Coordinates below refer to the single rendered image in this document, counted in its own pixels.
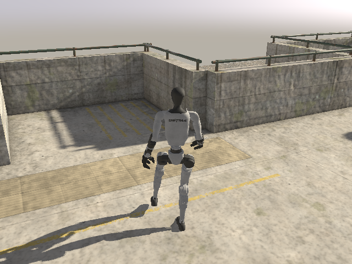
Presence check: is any right robot foot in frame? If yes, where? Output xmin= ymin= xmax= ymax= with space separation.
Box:
xmin=176 ymin=216 xmax=185 ymax=231

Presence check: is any robot right upper arm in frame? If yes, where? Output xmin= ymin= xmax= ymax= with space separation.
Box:
xmin=189 ymin=111 xmax=203 ymax=140

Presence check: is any left robot forearm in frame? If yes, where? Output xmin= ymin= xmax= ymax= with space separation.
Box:
xmin=144 ymin=134 xmax=156 ymax=158

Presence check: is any robot left shin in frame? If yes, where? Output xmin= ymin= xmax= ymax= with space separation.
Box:
xmin=153 ymin=167 xmax=162 ymax=199

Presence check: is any robot right hand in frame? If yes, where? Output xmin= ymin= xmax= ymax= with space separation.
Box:
xmin=190 ymin=140 xmax=203 ymax=150

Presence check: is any robot left hand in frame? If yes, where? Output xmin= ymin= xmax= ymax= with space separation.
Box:
xmin=142 ymin=155 xmax=155 ymax=169

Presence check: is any robot left upper arm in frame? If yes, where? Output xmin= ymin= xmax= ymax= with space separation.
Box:
xmin=151 ymin=111 xmax=166 ymax=142

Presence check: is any right robot forearm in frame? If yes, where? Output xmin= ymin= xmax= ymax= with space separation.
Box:
xmin=197 ymin=132 xmax=204 ymax=145

